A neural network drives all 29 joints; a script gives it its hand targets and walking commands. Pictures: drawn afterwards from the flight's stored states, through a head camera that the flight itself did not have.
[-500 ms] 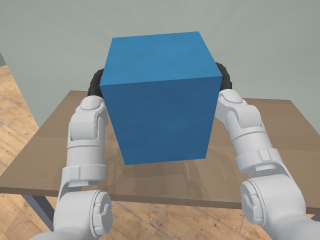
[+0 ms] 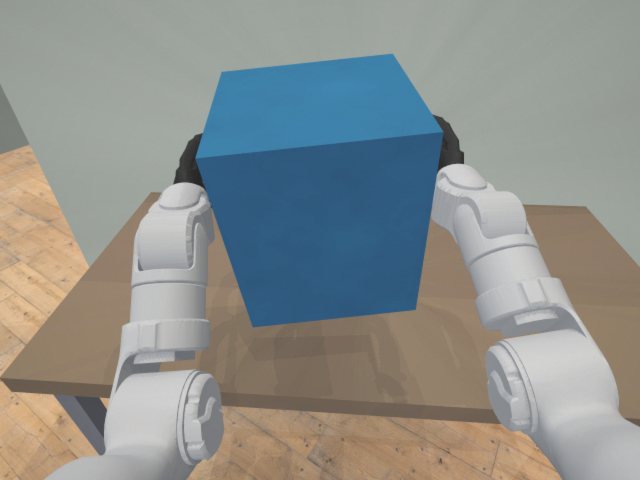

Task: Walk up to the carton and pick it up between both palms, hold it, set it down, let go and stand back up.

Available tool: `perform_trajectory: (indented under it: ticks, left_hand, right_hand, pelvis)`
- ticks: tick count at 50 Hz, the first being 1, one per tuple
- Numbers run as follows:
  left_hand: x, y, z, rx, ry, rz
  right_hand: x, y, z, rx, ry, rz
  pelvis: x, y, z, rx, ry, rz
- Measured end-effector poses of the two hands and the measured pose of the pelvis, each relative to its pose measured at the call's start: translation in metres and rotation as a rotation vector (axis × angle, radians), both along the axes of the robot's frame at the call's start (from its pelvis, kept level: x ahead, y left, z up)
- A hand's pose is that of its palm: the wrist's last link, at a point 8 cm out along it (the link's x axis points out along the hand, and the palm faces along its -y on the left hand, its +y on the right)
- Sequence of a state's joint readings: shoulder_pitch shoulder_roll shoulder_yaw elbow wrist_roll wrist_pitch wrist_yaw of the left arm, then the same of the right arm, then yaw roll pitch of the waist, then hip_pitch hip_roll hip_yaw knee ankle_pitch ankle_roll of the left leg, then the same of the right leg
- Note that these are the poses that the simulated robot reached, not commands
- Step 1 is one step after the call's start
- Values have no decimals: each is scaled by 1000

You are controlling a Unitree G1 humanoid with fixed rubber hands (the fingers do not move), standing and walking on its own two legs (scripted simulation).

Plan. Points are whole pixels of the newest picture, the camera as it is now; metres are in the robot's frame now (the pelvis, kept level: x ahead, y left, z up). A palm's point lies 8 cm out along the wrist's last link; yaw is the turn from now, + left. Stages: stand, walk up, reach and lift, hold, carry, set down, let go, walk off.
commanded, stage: hold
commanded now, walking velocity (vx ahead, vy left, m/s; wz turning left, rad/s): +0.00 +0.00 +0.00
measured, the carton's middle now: (321, 193) +0.39 -0.01 +0.23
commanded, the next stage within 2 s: none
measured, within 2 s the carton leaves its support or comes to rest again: neither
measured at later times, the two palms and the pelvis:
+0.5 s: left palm (194, 189) +0.37 +0.14 +0.25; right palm (452, 167) +0.37 -0.16 +0.27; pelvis +0.00 -0.01 +0.00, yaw +0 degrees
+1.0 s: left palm (188, 184) +0.36 +0.14 +0.26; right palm (453, 160) +0.37 -0.16 +0.28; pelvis -0.01 -0.02 +0.00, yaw +1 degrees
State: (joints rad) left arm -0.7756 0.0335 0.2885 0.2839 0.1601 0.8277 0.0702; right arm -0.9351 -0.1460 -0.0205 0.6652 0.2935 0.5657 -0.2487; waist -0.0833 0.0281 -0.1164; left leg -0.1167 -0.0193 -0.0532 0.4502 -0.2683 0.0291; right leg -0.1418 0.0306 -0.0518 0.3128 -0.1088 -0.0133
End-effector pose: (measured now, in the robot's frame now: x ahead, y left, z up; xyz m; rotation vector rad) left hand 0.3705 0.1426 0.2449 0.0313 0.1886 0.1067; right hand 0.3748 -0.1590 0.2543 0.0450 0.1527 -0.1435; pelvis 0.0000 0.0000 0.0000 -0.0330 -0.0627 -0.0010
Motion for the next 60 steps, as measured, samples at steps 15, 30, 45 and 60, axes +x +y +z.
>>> perform_trajectory:
  ticks: [15, 30, 45, 60]
  left_hand:
    - [-1, -6, 8, -2, 14, 1]
    - [-5, -6, 14, -19, 3, 13]
    - [-10, -2, 20, -47, 1, 15]
    - [-5, -1, 14, -21, 7, 6]
  right_hand:
    - [-1, -6, 7, -3, 15, 1]
    - [-1, -6, 17, -6, 5, 14]
    - [-7, -3, 23, 3, 8, 12]
    - [-2, -2, 22, -14, 15, 12]
  pelvis:
    - [-2, -3, 0, 2, 7, -7]
    - [-5, -12, 0, 5, 26, 4]
    - [-7, -17, -1, 9, 22, 11]
    - [-6, -15, 0, 7, 35, 16]
